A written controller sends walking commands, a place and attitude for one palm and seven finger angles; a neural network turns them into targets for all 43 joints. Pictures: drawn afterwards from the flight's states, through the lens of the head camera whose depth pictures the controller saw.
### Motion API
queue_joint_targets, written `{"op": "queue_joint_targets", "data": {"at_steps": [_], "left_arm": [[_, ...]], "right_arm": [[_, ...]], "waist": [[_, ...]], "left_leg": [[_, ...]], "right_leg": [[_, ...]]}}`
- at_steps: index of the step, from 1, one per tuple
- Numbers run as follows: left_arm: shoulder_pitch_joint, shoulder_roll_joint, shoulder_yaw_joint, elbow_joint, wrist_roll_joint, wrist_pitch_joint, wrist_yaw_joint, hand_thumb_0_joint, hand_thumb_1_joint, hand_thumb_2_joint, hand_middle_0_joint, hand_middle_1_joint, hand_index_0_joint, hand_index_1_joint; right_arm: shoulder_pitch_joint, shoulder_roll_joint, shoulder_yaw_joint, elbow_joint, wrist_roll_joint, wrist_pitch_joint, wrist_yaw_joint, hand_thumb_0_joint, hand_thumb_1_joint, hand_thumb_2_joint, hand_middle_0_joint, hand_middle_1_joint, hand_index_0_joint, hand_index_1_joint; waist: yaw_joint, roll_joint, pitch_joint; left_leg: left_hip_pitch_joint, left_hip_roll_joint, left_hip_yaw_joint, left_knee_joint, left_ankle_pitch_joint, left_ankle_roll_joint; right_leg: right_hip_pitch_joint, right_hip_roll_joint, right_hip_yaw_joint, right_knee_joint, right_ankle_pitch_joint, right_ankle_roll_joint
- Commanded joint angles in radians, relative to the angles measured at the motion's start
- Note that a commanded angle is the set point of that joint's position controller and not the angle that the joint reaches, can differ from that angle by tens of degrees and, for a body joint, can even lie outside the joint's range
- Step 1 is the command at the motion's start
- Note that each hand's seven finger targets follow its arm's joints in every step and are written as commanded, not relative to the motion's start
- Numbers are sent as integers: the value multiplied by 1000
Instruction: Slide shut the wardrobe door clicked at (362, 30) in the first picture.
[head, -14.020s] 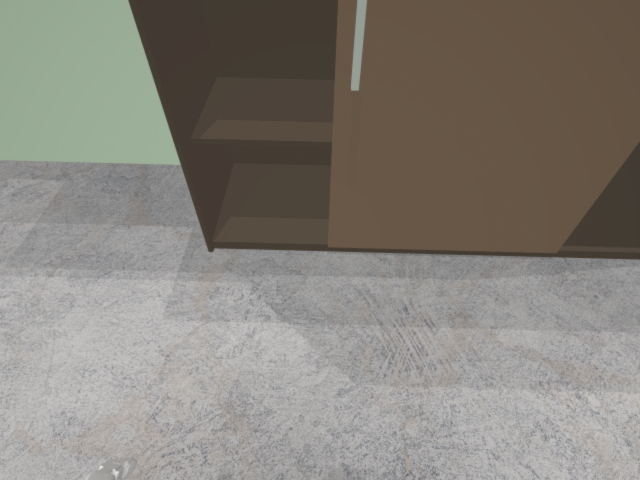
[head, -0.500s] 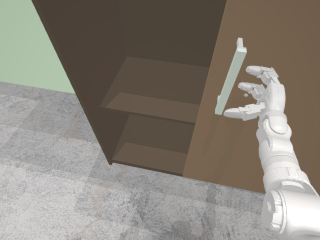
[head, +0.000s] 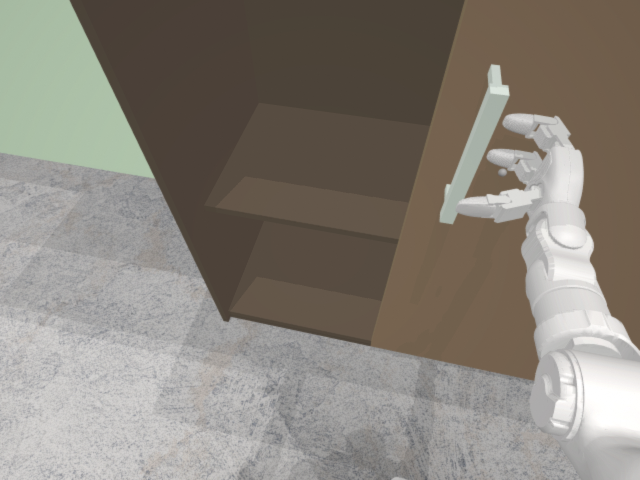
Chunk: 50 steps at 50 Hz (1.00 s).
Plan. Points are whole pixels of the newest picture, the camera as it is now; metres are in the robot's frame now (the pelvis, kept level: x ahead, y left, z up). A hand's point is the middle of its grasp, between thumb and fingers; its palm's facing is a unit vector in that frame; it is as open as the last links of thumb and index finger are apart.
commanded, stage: slide the fingers in behind the handle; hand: right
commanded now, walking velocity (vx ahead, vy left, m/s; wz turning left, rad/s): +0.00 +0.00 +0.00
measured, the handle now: (468, 153) +0.53 -0.10 +0.12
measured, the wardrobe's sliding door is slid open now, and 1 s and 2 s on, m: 0.47 0.47 0.47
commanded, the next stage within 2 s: grip the handle and tug to test in 1.82 s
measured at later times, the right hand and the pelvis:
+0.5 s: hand (480, 181) +0.47 -0.11 +0.13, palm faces +0.07 +1.00 +0.01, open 14.0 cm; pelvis +0.01 +0.00 +0.00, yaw +1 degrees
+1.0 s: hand (476, 187) +0.45 -0.11 +0.13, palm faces +0.08 +1.00 +0.02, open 14.1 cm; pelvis +0.00 +0.01 +0.00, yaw +0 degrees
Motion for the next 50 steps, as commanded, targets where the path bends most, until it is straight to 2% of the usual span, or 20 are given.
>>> {"op": "queue_joint_targets", "data": {"at_steps": [1, 4, 6, 7, 9, 10, 11, 14, 16, 19, 20, 27, 29, 32, 33, 37, 38, 42, 45, 50], "left_arm": [[88, 150, 52, -70, -4, -28, 13, 0, 900, 900, -200, -300, -200, -300], [84, 140, 56, -82, -3, -29, 7, 0, 900, 900, -200, -300, -200, -300], [85, 146, 57, -85, -3, -26, 5, 0, 900, 900, -200, -300, -200, -300], [81, 142, 56, -86, -4, -27, 3, 0, 900, 900, -200, -300, -200, -300], [75, 144, 55, -91, -4, -27, 3, 0, 900, 900, -200, -300, -200, -300], [78, 150, 57, -90, -5, -26, 5, 0, 900, 900, -200, -300, -200, -300], [68, 143, 55, -97, -5, -25, 5, 0, 900, 900, -200, -300, -200, -300], [62, 140, 54, -104, -1, -26, 3, 0, 900, 900, -200, -300, -200, -300], [51, 135, 54, -118, -3, -26, -1, 0, 900, 900, -200, -300, -200, -300], [35, 129, 55, -126, -5, -25, -4, 0, 900, 900, -200, -300, -200, -300], [36, 135, 56, -128, -6, -24, -2, 0, 900, 900, -200, -300, -200, -300], [10, 125, 53, -138, -12, -25, 4, 0, 900, 900, -200, -300, -200, -300], [2, 121, 50, -133, -16, -23, 8, 0, 900, 900, -200, -300, -200, -300], [-1, 122, 51, -132, -17, -27, 8, 0, 900, 900, -200, -300, -200, -300], [-9, 118, 51, -132, -19, -31, 7, 0, 900, 900, -200, -300, -200, -300], [-9, 121, 52, -124, -20, -33, 7, 0, 900, 900, -200, -300, -200, -300], [-17, 117, 52, -123, -21, -35, 6, 0, 900, 900, -200, -300, -200, -300], [-15, 118, 55, -123, -17, -42, -2, 0, 900, 900, -200, -300, -200, -300], [-12, 123, 54, -119, -14, -40, -4, 0, 900, 900, -200, -300, -200, -300], [-11, 118, 55, -119, -13, -43, -5, 0, 900, 900, -200, -300, -200, -300]], "right_arm": [[-544, -190, -4, -172, -9, -48, -8, 0, 500, -300, 300, 1200, 300, 1200], [-534, -131, 36, -221, -10, -61, -5, 0, 500, -300, 300, 1200, 300, 1200], [-483, -140, 25, -203, -8, -56, -8, 0, 500, -300, 300, 1200, 300, 1200], [-505, -110, 50, -223, -4, -57, -6, 0, 500, -300, 300, 1200, 300, 1200], [-477, -121, 32, -223, 4, -57, -11, 0, 500, -300, 300, 1200, 300, 1200], [-481, -165, -4, -242, 2, -61, -17, 0, 500, -300, 300, 1200, 300, 1200], [-463, -137, 19, -245, 3, -61, -19, 0, 500, -300, 300, 1200, 300, 1200], [-452, -150, 3, -303, 0, -75, -36, 0, 500, -300, 300, 1200, 300, 1200], [-396, -142, -1, -328, -7, -76, -49, 0, 500, -300, 300, 1200, 300, 1200], [-357, -111, 18, -365, -4, -68, -58, 0, 500, -300, 300, 1200, 300, 1200], [-351, -138, -6, -376, -3, -65, -63, 0, 500, -300, 300, 1200, 300, 1200], [-277, -109, 11, -422, 9, -28, -57, 0, 500, -300, 300, 1200, 300, 1200], [-296, -92, 36, -412, 10, -19, -50, 0, 500, -300, 300, 1200, 300, 1200], [-289, -87, 37, -428, 19, -17, -43, 0, 500, -300, 300, 1200, 300, 1200], [-312, -50, 71, -441, 21, -18, -39, 0, 500, -300, 300, 1200, 300, 1200], [-310, -53, 67, -427, 24, -20, -43, 0, 500, -300, 300, 1200, 300, 1200], [-339, -21, 101, -432, 23, -22, -43, 0, 500, -300, 300, 1200, 300, 1200], [-316, 8, 108, -448, 20, -29, -66, 0, 500, -300, 300, 1200, 300, 1200], [-336, -29, 84, -441, 10, -33, -85, 0, 500, -300, 300, 1200, 300, 1200], [-345, 1, 114, -438, 4, -38, -81, 0, 500, -300, 300, 1200, 300, 1200]], "waist": [[43, 16, -302], [33, -37, -358], [23, -18, -360], [33, -18, -354], [22, -3, -344], [14, 4, -366], [12, -1, -359], [1, 7, -373], [-18, -29, -383], [-17, 6, -363], [-22, 39, -372], [-30, 47, -339], [-13, 58, -288], [-24, 27, -321], [-11, 16, -317], [-15, 39, -319], [-4, 14, -303], [-16, 11, -343], [-18, 39, -331], [-9, 40, -319]], "left_leg": [[-90, -3, -38, -132, 313, -28], [-95, -4, -27, -117, 314, -19], [-95, -7, -24, -117, 314, -19], [-101, -8, -22, -120, 308, -21], [-84, -7, -25, -124, 306, -19], [-73, -7, -24, -117, 317, -19], [-70, -9, -24, -119, 317, -20], [-42, -8, -21, -110, 350, -18], [-37, -10, -21, -104, 374, -16], [-12, -9, -23, -111, 408, -19], [-1, -10, -23, -110, 410, -22], [52, -2, -38, -129, 480, -29], [45, 3, -42, -142, 468, -31], [43, 3, -40, -138, 468, -28], [23, 3, -36, -140, 458, -28], [23, 4, -37, -142, 444, -28], [2, 4, -35, -143, 430, -27], [-11, 0, -25, -133, 419, -22], [3, 0, -30, -134, 410, -24], [-15, -3, -31, -139, 391, -24]], "right_leg": [[354, 23, 50, -39, 163, -32], [410, 23, 59, -36, 196, -27], [411, 21, 59, -37, 197, -25], [413, 21, 58, -39, 190, -26], [398, 23, 58, -40, 180, -28], [403, 20, 59, -42, 193, -27], [404, 22, 56, -46, 190, -26], [410, 22, 56, -44, 222, -26], [428, 24, 49, -43, 245, -24], [419, 23, 42, -44, 258, -27], [413, 23, 42, -47, 250, -27], [395, 31, 22, -56, 257, -30], [374, 33, 21, -58, 231, -33], [402, 35, 24, -61, 239, -29], [419, 34, 26, -59, 240, -29], [415, 35, 32, -61, 230, -28], [423, 35, 32, -60, 223, -27], [461, 32, 42, -58, 247, -23], [431, 33, 43, -64, 229, -25], [437, 31, 44, -61, 213, -25]]}}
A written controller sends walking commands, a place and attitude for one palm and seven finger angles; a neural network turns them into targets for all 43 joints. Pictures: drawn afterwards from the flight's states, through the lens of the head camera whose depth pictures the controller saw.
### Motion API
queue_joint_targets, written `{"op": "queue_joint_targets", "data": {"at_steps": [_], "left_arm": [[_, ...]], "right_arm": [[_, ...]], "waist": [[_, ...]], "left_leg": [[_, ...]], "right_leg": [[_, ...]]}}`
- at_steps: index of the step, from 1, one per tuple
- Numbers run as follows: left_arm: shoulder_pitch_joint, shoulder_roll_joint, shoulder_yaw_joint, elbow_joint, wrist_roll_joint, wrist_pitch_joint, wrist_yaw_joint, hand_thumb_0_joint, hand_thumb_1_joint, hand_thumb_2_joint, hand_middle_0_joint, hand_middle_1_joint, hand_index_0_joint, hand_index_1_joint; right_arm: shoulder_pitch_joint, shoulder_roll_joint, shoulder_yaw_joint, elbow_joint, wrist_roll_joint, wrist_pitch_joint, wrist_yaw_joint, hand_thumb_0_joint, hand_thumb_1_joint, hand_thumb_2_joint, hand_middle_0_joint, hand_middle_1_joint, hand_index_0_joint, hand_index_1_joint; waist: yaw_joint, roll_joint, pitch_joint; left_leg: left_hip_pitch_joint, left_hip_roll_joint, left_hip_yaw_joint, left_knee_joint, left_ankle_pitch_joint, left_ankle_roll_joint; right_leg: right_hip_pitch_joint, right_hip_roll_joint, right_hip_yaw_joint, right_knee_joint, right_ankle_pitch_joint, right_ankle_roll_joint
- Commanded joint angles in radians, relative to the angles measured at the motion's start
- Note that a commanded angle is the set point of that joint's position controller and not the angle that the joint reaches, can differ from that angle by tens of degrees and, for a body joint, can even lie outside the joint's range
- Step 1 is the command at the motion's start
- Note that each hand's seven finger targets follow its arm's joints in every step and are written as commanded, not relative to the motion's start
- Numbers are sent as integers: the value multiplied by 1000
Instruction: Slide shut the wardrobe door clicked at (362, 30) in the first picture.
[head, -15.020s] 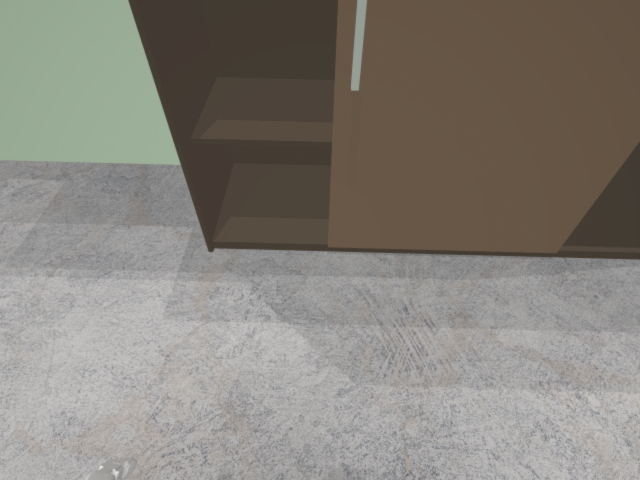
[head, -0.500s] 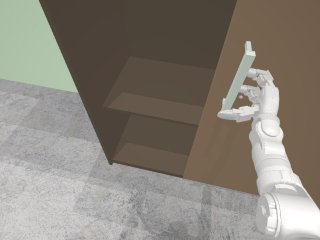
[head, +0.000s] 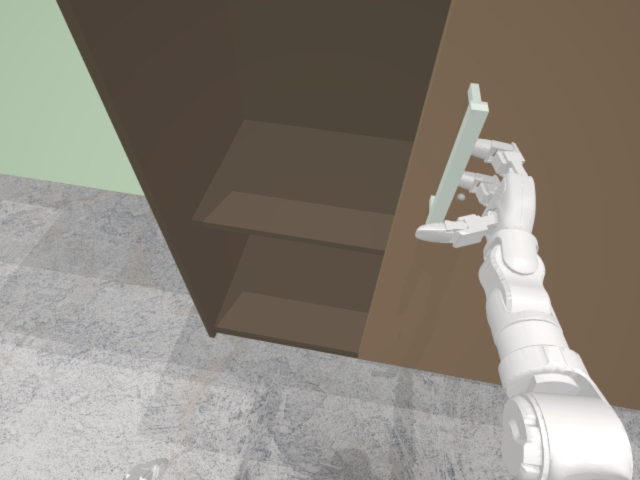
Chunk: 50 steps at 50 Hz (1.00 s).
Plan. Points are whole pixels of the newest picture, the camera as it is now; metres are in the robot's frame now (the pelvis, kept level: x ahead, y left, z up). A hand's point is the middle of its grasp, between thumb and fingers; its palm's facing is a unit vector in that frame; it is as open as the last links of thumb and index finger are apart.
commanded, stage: slide the fingers in behind the handle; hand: right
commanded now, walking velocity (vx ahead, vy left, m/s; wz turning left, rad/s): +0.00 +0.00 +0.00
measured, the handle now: (451, 166) +0.53 -0.10 +0.12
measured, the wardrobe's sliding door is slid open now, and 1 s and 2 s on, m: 0.47 0.47 0.47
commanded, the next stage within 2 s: grip the handle and tug to test in 0.82 s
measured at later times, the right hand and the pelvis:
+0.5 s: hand (456, 196) +0.45 -0.10 +0.13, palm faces +0.07 +1.00 +0.02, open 14.3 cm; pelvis +0.00 +0.00 +0.00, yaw +0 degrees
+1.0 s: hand (441, 190) +0.46 -0.08 +0.13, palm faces +0.05 +1.00 +0.01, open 13.9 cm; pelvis +0.00 +0.00 +0.00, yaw +1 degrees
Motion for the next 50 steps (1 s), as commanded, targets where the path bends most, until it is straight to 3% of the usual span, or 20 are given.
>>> {"op": "queue_joint_targets", "data": {"at_steps": [1, 7, 10, 11, 12, 14, 19, 21, 24, 26, 30, 32, 35, 37, 40, 42, 44, 46, 49, 50], "left_arm": [[47, 129, 48, -93, -4, -37, 10, 0, 900, 900, -200, -300, -200, -300], [54, 124, 49, -84, -4, -48, 7, 0, 900, 900, -200, -300, -200, -300], [65, 128, 50, -79, 0, -54, 5, 0, 900, 900, -200, -300, -200, -300], [63, 129, 51, -77, -2, -54, 6, 0, 900, 900, -200, -300, -200, -300], [59, 124, 48, -79, -1, -58, 4, 0, 900, 900, -200, -300, -200, -300], [67, 128, 51, -68, 0, -58, 6, 0, 900, 900, -200, -300, -200, -300], [74, 127, 49, -62, 3, -65, 4, 0, 900, 900, -200, -300, -200, -300], [78, 131, 52, -65, 4, -65, 3, 0, 900, 900, -200, -300, -200, -300], [76, 127, 49, -69, 3, -65, 0, 0, 900, 900, -200, -300, -200, -300], [78, 133, 51, -70, 3, -62, 1, 0, 900, 900, -200, -300, -200, -300], [74, 128, 48, -77, 3, -59, 2, 0, 900, 900, -200, -300, -200, -300], [79, 129, 48, -71, 5, -57, 3, 0, 900, 900, -200, -300, -200, -300], [82, 131, 47, -83, 10, -53, 2, 0, 900, 900, -200, -300, -200, -300], [79, 126, 45, -85, 10, -46, 1, 0, 900, 900, -200, -300, -200, -300], [85, 130, 45, -93, 14, -39, 0, 0, 900, 900, -200, -300, -200, -300], [83, 123, 46, -101, 14, -36, -2, 0, 900, 900, -200, -300, -200, -300], [88, 127, 49, -99, 16, -34, 0, 0, 900, 900, -200, -300, -200, -300], [83, 124, 51, -101, 14, -32, -3, 0, 900, 900, -200, -300, -200, -300], [83, 124, 49, -97, 11, -28, -1, 0, 900, 900, -200, -300, -200, -300], [83, 127, 51, -93, 8, -27, -1, 0, 900, 900, -200, -300, -200, -300]], "right_arm": [[-506, -117, 18, -243, -9, -77, 13, 0, 500, -300, 300, 1200, 300, 1200], [-526, -64, 62, -235, -6, -78, 14, 0, 500, -300, 300, 1200, 300, 1200], [-515, -77, 43, -227, -4, -80, 8, 0, 500, -300, 300, 1200, 300, 1200], [-514, -89, 36, -230, -6, -81, 7, 0, 500, -300, 300, 1200, 300, 1200], [-529, -48, 71, -232, -5, -81, 10, 0, 500, -300, 300, 1200, 300, 1200], [-545, -79, 51, -229, -10, -84, 3, 0, 500, -300, 300, 1200, 300, 1200], [-590, -45, 82, -213, -14, -86, 0, 0, 500, -300, 300, 1200, 300, 1200], [-561, -77, 50, -210, -16, -88, -2, 0, 500, -300, 300, 1200, 300, 1200], [-543, -51, 66, -199, -11, -83, 4, 0, 500, -300, 300, 1200, 300, 1200], [-551, -91, 31, -187, -12, -83, 0, 0, 500, -300, 300, 1200, 300, 1200], [-565, -77, 45, -184, -19, -84, -1, 0, 500, -300, 300, 1200, 300, 1200], [-560, -81, 29, -145, -15, -78, -11, 0, 500, -300, 300, 1200, 300, 1200], [-537, -131, -23, -163, -21, -83, -24, 0, 500, -300, 300, 1200, 300, 1200], [-538, -126, -11, -163, -31, -81, -28, 0, 500, -300, 300, 1200, 300, 1200], [-517, -163, -50, -160, -37, -80, -38, 0, 500, -300, 300, 1200, 300, 1200], [-523, -121, -13, -202, -35, -82, -34, 0, 500, -300, 300, 1200, 300, 1200], [-504, -136, -31, -206, -31, -82, -37, 0, 500, -300, 300, 1200, 300, 1200], [-482, -124, -17, -232, -33, -81, -32, 0, 500, -300, 300, 1200, 300, 1200], [-464, -98, 8, -218, -30, -64, -27, 0, 360, -360, 315, 1220, 315, 1220], [-483, -120, -7, -223, -32, -63, -30, 0, 313, -380, 320, 1227, 320, 1227]], "waist": [[27, 33, -329], [37, 22, -320], [33, 63, -334], [29, 39, -332], [38, 27, -315], [40, 43, -310], [51, 17, -300], [37, 17, -345], [37, 26, -323], [34, 49, -326], [37, 18, -317], [39, 47, -299], [17, 44, -353], [22, 22, -334], [13, 51, -336], [18, 32, -355], [18, 61, -357], [13, 36, -373], [23, 53, -318], [24, 58, -320]], "left_leg": [[-80, -7, -29, -120, 394, -29], [-109, -11, -22, -121, 359, -27], [-92, -14, -21, -120, 371, -29], [-97, -13, -22, -119, 364, -27], [-110, -13, -22, -124, 356, -28], [-104, -11, -23, -124, 350, -27], [-135, -12, -20, -124, 317, -26], [-120, -13, -22, -116, 342, -25], [-117, -15, -16, -114, 355, -23], [-118, -17, -18, -115, 340, -26], [-132, -16, -19, -115, 324, -25], [-138, -18, -17, -117, 313, -26], [-94, -16, -21, -104, 360, -27], [-100, -16, -21, -101, 369, -27], [-74, -16, -25, -100, 393, -29], [-67, -17, -26, -98, 416, -30], [-49, -17, -27, -101, 437, -31], [-47, -18, -27, -98, 452, -30], [-48, -16, -27, -115, 443, -32], [-54, -16, -29, -116, 440, -34]], "right_leg": [[381, 25, 40, -35, 214, -31], [392, 22, 49, -37, 201, -28], [386, 22, 50, -38, 208, -30], [387, 21, 50, -38, 206, -27], [388, 24, 47, -38, 196, -29], [382, 24, 52, -34, 192, -30], [388, 25, 56, -36, 171, -28], [398, 24, 54, -33, 197, -27], [393, 25, 55, -31, 212, -27], [378, 24, 55, -34, 190, -27], [378, 24, 52, -34, 179, -26], [366, 22, 55, -33, 171, -25], [365, 25, 46, -33, 208, -27], [356, 24, 40, -28, 214, -25], [332, 26, 35, -28, 220, -28], [350, 26, 31, -26, 240, -28], [347, 26, 32, -23, 255, -30], [363, 25, 27, -25, 265, -27], [339, 27, 26, -31, 246, -30], [338, 25, 27, -32, 238, -30]]}}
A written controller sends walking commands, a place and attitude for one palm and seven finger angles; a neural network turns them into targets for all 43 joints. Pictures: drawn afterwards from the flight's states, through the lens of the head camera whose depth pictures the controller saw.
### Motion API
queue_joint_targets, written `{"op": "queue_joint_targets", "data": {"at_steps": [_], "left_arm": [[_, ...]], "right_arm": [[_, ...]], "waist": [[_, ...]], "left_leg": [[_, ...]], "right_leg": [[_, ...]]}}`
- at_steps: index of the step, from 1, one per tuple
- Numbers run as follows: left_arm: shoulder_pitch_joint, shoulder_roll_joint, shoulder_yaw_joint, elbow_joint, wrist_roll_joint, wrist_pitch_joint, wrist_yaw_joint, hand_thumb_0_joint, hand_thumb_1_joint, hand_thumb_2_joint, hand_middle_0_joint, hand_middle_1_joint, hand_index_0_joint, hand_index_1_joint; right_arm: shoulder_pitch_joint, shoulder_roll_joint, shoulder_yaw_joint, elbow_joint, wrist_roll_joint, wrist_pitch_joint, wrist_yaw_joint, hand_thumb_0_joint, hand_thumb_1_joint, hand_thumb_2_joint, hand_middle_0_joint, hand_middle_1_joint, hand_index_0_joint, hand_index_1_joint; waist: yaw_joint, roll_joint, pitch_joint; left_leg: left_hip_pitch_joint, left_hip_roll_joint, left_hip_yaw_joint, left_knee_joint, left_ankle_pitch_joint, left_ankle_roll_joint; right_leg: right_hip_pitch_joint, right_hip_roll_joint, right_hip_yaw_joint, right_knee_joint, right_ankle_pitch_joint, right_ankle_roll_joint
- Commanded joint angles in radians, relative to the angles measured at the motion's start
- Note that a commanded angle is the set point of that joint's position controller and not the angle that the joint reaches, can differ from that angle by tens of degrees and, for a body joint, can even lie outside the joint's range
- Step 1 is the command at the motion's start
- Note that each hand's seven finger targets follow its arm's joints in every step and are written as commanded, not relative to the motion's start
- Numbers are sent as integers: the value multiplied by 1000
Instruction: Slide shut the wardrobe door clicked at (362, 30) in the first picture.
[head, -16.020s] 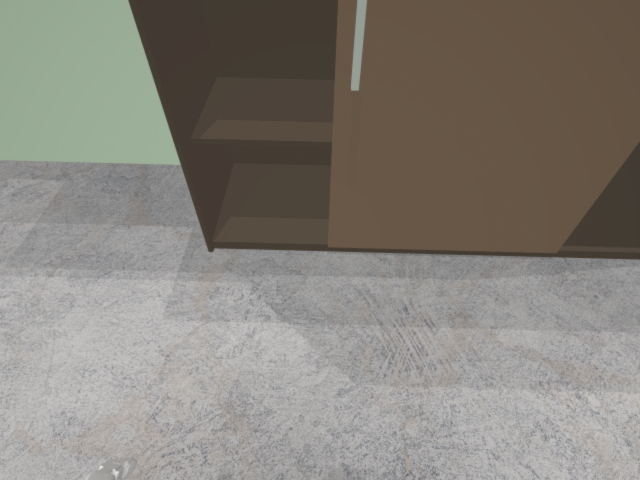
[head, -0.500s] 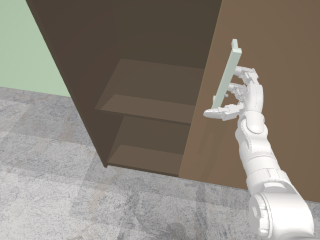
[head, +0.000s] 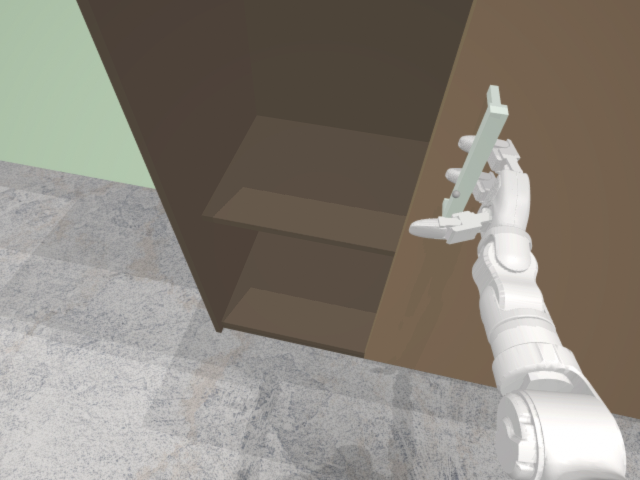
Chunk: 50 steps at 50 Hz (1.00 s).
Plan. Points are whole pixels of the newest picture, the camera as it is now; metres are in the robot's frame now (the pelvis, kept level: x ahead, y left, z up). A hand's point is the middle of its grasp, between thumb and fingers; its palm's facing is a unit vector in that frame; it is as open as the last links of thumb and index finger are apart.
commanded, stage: grip the handle and tug to test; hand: right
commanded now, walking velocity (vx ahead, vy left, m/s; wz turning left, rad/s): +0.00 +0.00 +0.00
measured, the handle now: (466, 169) +0.52 -0.11 +0.12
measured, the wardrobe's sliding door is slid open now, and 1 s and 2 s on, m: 0.47 0.47 0.46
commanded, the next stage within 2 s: tug the door sideways, standing still in 1.34 s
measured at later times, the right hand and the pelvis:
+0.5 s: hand (452, 194) +0.46 -0.09 +0.12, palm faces +0.09 +1.00 -0.01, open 7.5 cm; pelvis +0.01 +0.01 +0.00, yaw -1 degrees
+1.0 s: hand (451, 193) +0.46 -0.09 +0.13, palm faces +0.06 +1.00 +0.01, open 5.9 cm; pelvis +0.02 +0.01 +0.01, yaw +0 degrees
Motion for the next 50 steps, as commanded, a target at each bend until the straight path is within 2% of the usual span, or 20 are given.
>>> {"op": "queue_joint_targets", "data": {"at_steps": [1, 8, 13, 15, 17, 24, 26, 27, 28, 30, 32, 33, 34, 36, 40, 41, 43, 47, 49, 50], "left_arm": [[33, 138, 53, -94, -8, -32, 13, 0, 900, 900, -200, -300, -200, -300], [25, 134, 51, -84, -7, -37, 14, 0, 900, 900, -200, -300, -200, -300], [26, 135, 54, -80, -8, -40, 12, 0, 900, 900, -200, -300, -200, -300], [24, 133, 56, -87, -9, -42, 8, 0, 900, 900, -200, -300, -200, -300], [23, 135, 54, -84, -9, -42, 7, 0, 900, 900, -200, -300, -200, -300], [16, 131, 56, -94, -8, -42, 5, 0, 900, 900, -200, -300, -200, -300], [22, 138, 56, -85, -10, -37, 8, 0, 900, 900, -200, -300, -200, -300], [17, 134, 56, -92, -11, -38, 7, 0, 900, 900, -200, -300, -200, -300], [12, 128, 57, -96, -10, -41, 5, 0, 900, 900, -200, -300, -200, -300], [14, 132, 57, -101, -11, -40, 4, 0, 900, 900, -200, -300, -200, -300], [5, 126, 56, -110, -13, -40, 2, 0, 900, 900, -200, -300, -200, -300], [3, 126, 58, -108, -14, -40, 2, 0, 900, 900, -200, -300, -200, -300], [7, 127, 57, -105, -11, -38, 3, 0, 900, 900, -200, -300, -200, -300], [5, 132, 60, -111, -10, -40, 3, 0, 900, 900, -200, -300, -200, -300], [-6, 130, 55, -119, -12, -36, 7, 0, 900, 900, -200, -300, -200, -300], [-12, 127, 53, -120, -12, -34, 7, 0, 900, 900, -200, -300, -200, -300], [-10, 129, 54, -116, -13, -31, 11, 0, 900, 900, -200, -300, -200, -300], [-17, 129, 51, -120, -14, -27, 13, 0, 900, 900, -200, -300, -200, -300], [-23, 126, 53, -130, -11, -28, 11, 0, 900, 900, -200, -300, -200, -300], [-24, 129, 53, -134, -14, -27, 11, 0, 900, 900, -200, -300, -200, -300]], "right_arm": [[-471, -138, -1, -232, -4, -54, -4, 0, 267, -400, 325, 1233, 325, 1233], [-474, -111, 27, -220, -10, -67, -14, 0, -60, -540, 360, 1280, 360, 1280], [-499, -107, 36, -236, -10, -84, -8, 0, -293, -640, 385, 1313, 385, 1313], [-475, -79, 50, -262, -8, -91, -5, 0, -387, -680, 395, 1327, 395, 1327], [-483, -82, 52, -257, -4, -85, -6, 0, -480, -720, 405, 1340, 405, 1340], [-447, -65, 68, -289, 0, -79, 3, 0, -807, -860, 440, 1387, 440, 1387], [-434, -113, 31, -264, -1, -70, 4, 0, -900, -900, 450, 1400, 450, 1400], [-457, -94, 51, -305, -4, -76, 8, 0, -900, -900, 450, 1400, 450, 1400], [-428, -65, 64, -308, 2, -72, 11, 0, -900, -900, 450, 1400, 450, 1400], [-388, -95, 37, -331, 3, -71, 13, 0, -900, -900, 450, 1400, 450, 1400], [-374, -55, 72, -371, 6, -64, 20, 0, -900, -900, 450, 1400, 450, 1400], [-366, -52, 75, -358, 5, -57, 18, 0, -900, -900, 450, 1400, 450, 1400], [-374, -64, 65, -361, 6, -55, 11, 0, -900, -900, 450, 1400, 450, 1400], [-312, -104, 19, -366, 7, -48, 7, 0, -900, -900, 450, 1400, 450, 1400], [-303, -122, 6, -401, 5, -38, 12, 0, -900, -900, 450, 1400, 450, 1400], [-296, -115, 17, -399, 4, -31, 14, 0, -900, -900, 450, 1400, 450, 1400], [-300, -130, 0, -399, 8, -24, 13, 0, -900, -900, 450, 1400, 450, 1400], [-295, -126, -3, -392, 11, -10, 9, 0, -900, -900, 450, 1400, 450, 1400], [-243, -117, -5, -415, 12, -8, 9, 0, -900, -900, 450, 1400, 450, 1400], [-216, -139, -26, -428, 13, -9, 7, 0, -900, -900, 450, 1400, 450, 1400]], "waist": [[8, 59, -318], [12, 55, -304], [10, 41, -340], [4, 40, -372], [15, 44, -349], [5, 62, -351], [2, 87, -342], [5, 50, -361], [0, 55, -365], [-14, 61, -388], [-14, 28, -386], [-10, 41, -368], [-8, 56, -353], [-30, 90, -372], [-29, 96, -370], [-32, 68, -352], [-28, 90, -351], [-28, 77, -341], [-42, 86, -360], [-53, 85, -381]], "left_leg": [[-35, -8, -14, -125, 439, -37], [-43, -5, -12, -128, 425, -35], [-33, -3, -17, -120, 460, -34], [-28, -4, -13, -112, 489, -32], [-33, -4, -12, -117, 493, -35], [4, -1, -15, -116, 547, -37], [12, -1, -18, -116, 559, -41], [11, 2, -22, -115, 574, -42], [17, 1, -18, -113, 590, -42], [49, 4, -20, -106, 643, -42], [39, 2, -14, -105, 648, -39], [25, -1, -10, -108, 630, -38], [34, 1, -12, -110, 635, -38], [71, 5, -17, -107, 671, -45], [110, 17, -27, -107, 747, -55], [105, 15, -24, -108, 729, -50], [102, 15, -23, -112, 726, -52], [97, 17, -26, -118, 711, -53], [129, 20, -22, -113, 745, -51], [142, 22, -21, -108, 764, -51]], "right_leg": [[354, 35, 40, -36, 240, -33], [360, 38, 42, -40, 228, -32], [384, 41, 44, -33, 255, -32], [405, 40, 47, -28, 291, -31], [397, 40, 44, -28, 286, -33], [388, 47, 40, -25, 310, -37], [373, 45, 40, -28, 304, -37], [387, 48, 36, -28, 315, -37], [397, 48, 35, -25, 328, -38], [397, 49, 35, -25, 361, -37], [419, 48, 32, -24, 384, -35], [421, 46, 34, -22, 376, -35], [410, 46, 35, -22, 382, -37], [387, 49, 28, -29, 371, -37], [367, 53, 20, -33, 374, -39], [366, 55, 17, -35, 367, -38], [372, 51, 20, -35, 371, -38], [367, 53, 17, -41, 361, -37], [371, 54, 15, -38, 388, -37], [374, 52, 15, -44, 399, -34]]}}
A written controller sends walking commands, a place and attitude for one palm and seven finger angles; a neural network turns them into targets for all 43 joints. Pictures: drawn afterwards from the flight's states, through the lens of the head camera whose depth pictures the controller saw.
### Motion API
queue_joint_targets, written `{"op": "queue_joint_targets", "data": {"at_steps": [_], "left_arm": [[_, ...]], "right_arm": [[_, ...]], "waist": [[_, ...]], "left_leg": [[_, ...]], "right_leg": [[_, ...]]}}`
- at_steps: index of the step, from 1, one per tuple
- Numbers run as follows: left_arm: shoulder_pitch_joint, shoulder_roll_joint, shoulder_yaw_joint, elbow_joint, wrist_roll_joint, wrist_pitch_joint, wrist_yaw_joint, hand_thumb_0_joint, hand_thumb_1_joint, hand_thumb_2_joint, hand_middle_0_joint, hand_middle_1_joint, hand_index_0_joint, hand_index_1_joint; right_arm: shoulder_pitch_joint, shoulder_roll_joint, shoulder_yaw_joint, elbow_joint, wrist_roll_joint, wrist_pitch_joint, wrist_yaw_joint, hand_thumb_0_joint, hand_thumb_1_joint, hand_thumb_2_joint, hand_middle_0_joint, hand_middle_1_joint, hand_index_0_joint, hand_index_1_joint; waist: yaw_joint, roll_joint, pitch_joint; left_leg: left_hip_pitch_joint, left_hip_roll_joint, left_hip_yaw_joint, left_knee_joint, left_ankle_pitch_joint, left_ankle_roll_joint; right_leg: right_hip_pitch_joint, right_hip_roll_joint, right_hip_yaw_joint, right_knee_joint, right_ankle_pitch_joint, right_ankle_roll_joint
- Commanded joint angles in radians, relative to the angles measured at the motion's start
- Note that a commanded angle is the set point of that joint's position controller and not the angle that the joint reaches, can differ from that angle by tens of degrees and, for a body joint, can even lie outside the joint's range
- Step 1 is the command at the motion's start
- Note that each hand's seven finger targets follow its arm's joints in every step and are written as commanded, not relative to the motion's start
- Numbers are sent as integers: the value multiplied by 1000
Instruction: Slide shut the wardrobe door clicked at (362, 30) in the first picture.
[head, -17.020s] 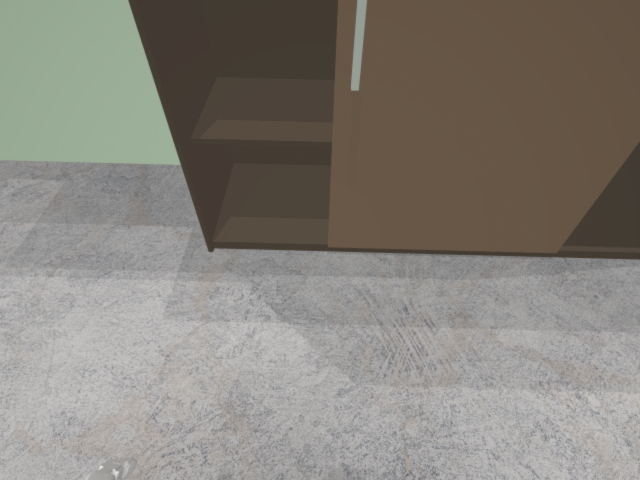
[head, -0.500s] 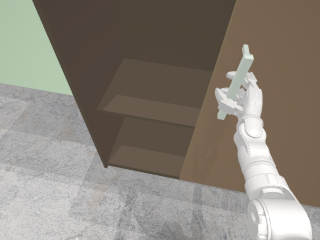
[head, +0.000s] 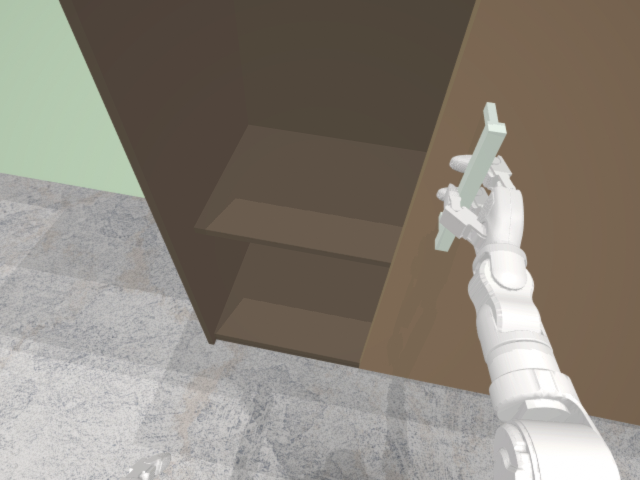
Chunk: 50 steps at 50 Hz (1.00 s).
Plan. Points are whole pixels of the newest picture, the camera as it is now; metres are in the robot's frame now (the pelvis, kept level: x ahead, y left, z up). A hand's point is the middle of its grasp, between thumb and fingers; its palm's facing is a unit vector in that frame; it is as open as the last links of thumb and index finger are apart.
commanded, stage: grip the handle and tug to test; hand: right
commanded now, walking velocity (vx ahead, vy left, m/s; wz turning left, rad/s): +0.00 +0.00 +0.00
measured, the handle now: (463, 184) +0.50 -0.12 +0.11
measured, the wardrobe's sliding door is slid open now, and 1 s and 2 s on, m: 0.47 0.46 0.34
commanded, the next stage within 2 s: tug the door sideways, standing still in 0.34 s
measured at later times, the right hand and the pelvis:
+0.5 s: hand (450, 212) +0.43 -0.09 +0.12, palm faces +0.03 +1.00 +0.03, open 6.1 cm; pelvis +0.04 -0.01 +0.01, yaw +3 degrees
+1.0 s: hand (436, 207) +0.44 -0.08 +0.12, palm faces +0.09 +1.00 -0.02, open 5.6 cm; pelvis +0.03 -0.02 +0.00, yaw -5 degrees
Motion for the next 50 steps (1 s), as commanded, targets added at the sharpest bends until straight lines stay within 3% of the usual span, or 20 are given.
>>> {"op": "queue_joint_targets", "data": {"at_steps": [1, 2, 6, 8, 10, 14, 15, 16, 19, 21, 22, 24, 27, 32, 35, 39, 42, 48, 49, 50], "left_arm": [[19, 116, 43, -120, -7, -33, 8, 0, 900, 900, -200, -300, -200, -300], [18, 114, 42, -125, -9, -36, 6, 0, 900, 900, -200, -300, -200, -300], [8, 118, 44, -139, -8, -35, 5, 0, 900, 900, -200, -300, -200, -300], [1, 115, 44, -147, -10, -35, 5, 0, 900, 900, -200, -300, -200, -300], [-3, 117, 46, -159, -10, -34, 4, 0, 900, 900, -200, -300, -200, -300], [-26, 111, 40, -182, -12, -32, 5, 0, 900, 900, -200, -300, -200, -300], [-32, 111, 40, -187, -16, -33, 5, 0, 900, 900, -200, -300, -200, -300], [-40, 105, 40, -192, -16, -33, 6, 0, 900, 900, -200, -300, -200, -300], [-50, 103, 39, -203, -14, -33, 7, 0, 900, 900, -200, -300, -200, -300], [-58, 98, 38, -209, -16, -35, 7, 0, 900, 900, -200, -300, -200, -300], [-61, 96, 38, -208, -17, -37, 7, 0, 900, 900, -200, -300, -200, -300], [-59, 94, 37, -185, -15, -40, 9, 0, 900, 900, -200, -300, -200, -300], [-34, 103, 45, -134, -6, -39, 17, 0, 900, 900, -200, -300, -200, -300], [-14, 87, 51, -109, 3, -37, 15, 0, 900, 900, -200, -300, -200, -300], [-18, 85, 52, -107, 4, -36, 13, 0, 900, 900, -200, -300, -200, -300], [-25, 75, 47, -103, 9, -37, 6, 0, 900, 900, -200, -300, -200, -300], [-19, 72, 47, -103, 6, -39, -5, 0, 900, 900, -200, -300, -200, -300], [-9, 64, 50, -100, 9, -49, -22, 0, 900, 900, -200, -300, -200, -300], [-6, 68, 50, -92, 10, -49, -20, 0, 900, 900, -200, -300, -200, -300], [-47, 128, 54, -106, -5, -10, 29, 0, 900, 900, -200, -300, -200, -300]], "right_arm": [[-298, -135, -23, -277, -2, -73, 2, 0, -900, -900, 450, 1400, 450, 1400], [-313, -118, -14, -301, 4, -72, 2, 0, -900, -900, 450, 1400, 450, 1400], [-210, -136, -33, -329, 4, -58, -5, 0, -900, -900, 450, 1400, 450, 1400], [-207, -120, -17, -370, 6, -50, -4, 0, -900, -900, 450, 1400, 450, 1400], [-133, -141, -44, -405, 6, -43, -6, 0, -900, -900, 450, 1400, 450, 1400], [-12, -121, -28, -472, 18, -15, -1, 0, -900, -900, 450, 1400, 450, 1400], [-14, -122, -29, -506, 21, -13, -3, 0, -900, -900, 450, 1400, 450, 1400], [28, -106, -17, -530, 21, -5, -3, 0, -900, -900, 450, 1400, 450, 1400], [90, -104, -17, -591, 29, 14, -12, 0, -900, -900, 450, 1400, 450, 1400], [109, -82, 15, -646, 24, 22, -14, 0, -900, -900, 450, 1400, 450, 1400], [105, -74, 22, -665, 25, 26, -18, 0, -900, -900, 450, 1400, 450, 1400], [-32, 7, 121, -667, 17, 39, -30, 0, -900, -900, 450, 1400, 450, 1400], [-210, 5, 133, -592, -12, 50, -68, 0, -900, -900, 450, 1400, 450, 1400], [-266, 104, 223, -570, -33, 60, -84, 0, -900, -900, 450, 1400, 450, 1400], [-299, 148, 272, -546, -42, 50, -88, 0, -900, -900, 450, 1400, 450, 1400], [-347, 208, 337, -502, -56, 31, -97, 0, -900, -900, 450, 1400, 450, 1400], [-395, 244, 377, -491, -66, 17, -96, 0, -900, -900, 450, 1400, 450, 1400], [-483, 318, 442, -449, -67, -6, -110, 0, -900, -900, 450, 1400, 450, 1400], [-549, 300, 437, -448, -71, -11, -119, 0, -900, -900, 450, 1400, 450, 1400], [-657, -195, 122, -531, -98, -28, -85, 0, -900, -900, 450, 1400, 450, 1400]], "waist": [[-38, 48, -360], [-33, 54, -356], [-52, 93, -354], [-51, 73, -356], [-70, 82, -379], [-84, 102, -351], [-82, 100, -354], [-90, 58, -354], [-98, 84, -341], [-95, 58, -345], [-91, 46, -335], [-42, 55, -280], [1, 37, -265], [10, 15, -366], [23, 81, -351], [32, 55, -317], [38, 19, -359], [56, 40, -369], [66, 50, -365], [-28, 63, -450]], "left_leg": [[75, 18, -18, -58, 777, -55], [67, 17, -14, -62, 770, -56], [100, 17, -10, -58, 800, -55], [100, 18, -10, -59, 806, -56], [136, 25, -15, -57, 859, -60], [182, 31, -8, -63, 908, -61], [179, 32, -7, -64, 905, -61], [179, 30, -6, -64, 897, -57], [201, 33, -1, -73, 916, -56], [197, 33, 4, -69, 909, -55], [180, 33, 7, -75, 891, -53], [116, 26, 15, -90, 814, -50], [19, 18, 20, -89, 699, -45], [5, 25, 23, -55, 769, -44], [-17, 20, 28, -58, 713, -44], [-42, 21, 30, -62, 636, -34], [-86, 15, 32, -48, 625, -34], [-129, 3, 39, -33, 590, -31], [-128, 4, 34, -36, 575, -28], [17, 66, -35, -80, 583, -68]], "right_leg": [[312, 47, 8, 4, 422, -45], [319, 46, 9, 2, 421, -45], [309, 43, 8, -4, 438, -43], [320, 42, 5, -5, 446, -43], [316, 42, -1, -9, 467, -42], [309, 41, -8, -22, 491, -41], [315, 39, -8, -29, 487, -38], [330, 36, -12, -29, 507, -37], [337, 31, -12, -35, 547, -35], [358, 26, -9, -41, 573, -33], [374, 22, -7, -40, 586, -32], [386, 17, 6, -33, 573, -34], [409, 9, 29, -23, 540, -29], [490, 5, 53, 16, 722, -29], [471, 5, 68, 11, 662, -31], [459, 9, 79, 15, 610, -33], [501, 6, 97, 27, 642, -29], [502, 7, 116, 45, 614, -32], [487, 10, 119, 48, 587, -34], [516, -33, 103, 7, 481, -81]]}}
